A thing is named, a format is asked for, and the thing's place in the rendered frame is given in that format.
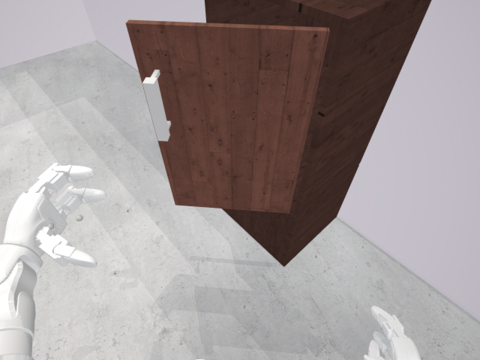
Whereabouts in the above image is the cupboard door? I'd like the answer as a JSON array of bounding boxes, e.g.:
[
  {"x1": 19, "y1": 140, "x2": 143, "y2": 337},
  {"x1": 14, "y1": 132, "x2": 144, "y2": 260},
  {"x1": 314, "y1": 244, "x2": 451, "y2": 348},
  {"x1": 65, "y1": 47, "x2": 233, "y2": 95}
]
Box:
[{"x1": 126, "y1": 20, "x2": 330, "y2": 214}]

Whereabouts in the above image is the right robot hand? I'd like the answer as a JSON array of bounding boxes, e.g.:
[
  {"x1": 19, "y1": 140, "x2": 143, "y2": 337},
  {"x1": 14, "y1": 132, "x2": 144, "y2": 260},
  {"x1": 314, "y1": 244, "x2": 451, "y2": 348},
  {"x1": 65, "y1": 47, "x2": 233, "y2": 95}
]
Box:
[{"x1": 364, "y1": 306, "x2": 421, "y2": 360}]

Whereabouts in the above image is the handle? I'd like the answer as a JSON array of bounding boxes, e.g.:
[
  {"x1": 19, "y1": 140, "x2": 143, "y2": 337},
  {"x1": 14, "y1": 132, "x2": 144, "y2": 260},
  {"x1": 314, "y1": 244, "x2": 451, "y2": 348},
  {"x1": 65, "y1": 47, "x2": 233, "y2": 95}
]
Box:
[{"x1": 142, "y1": 70, "x2": 171, "y2": 142}]

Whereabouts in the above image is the left robot forearm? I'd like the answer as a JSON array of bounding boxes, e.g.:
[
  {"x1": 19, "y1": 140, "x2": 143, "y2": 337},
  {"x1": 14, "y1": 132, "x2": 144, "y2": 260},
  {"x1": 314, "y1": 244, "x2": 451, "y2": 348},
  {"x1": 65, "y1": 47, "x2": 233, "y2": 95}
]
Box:
[{"x1": 0, "y1": 244, "x2": 43, "y2": 360}]

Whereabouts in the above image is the left robot hand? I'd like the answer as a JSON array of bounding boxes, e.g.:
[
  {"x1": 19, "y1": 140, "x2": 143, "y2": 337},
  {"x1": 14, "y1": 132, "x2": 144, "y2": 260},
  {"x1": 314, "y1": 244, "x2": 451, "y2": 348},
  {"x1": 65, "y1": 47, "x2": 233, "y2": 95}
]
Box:
[{"x1": 3, "y1": 163, "x2": 107, "y2": 268}]

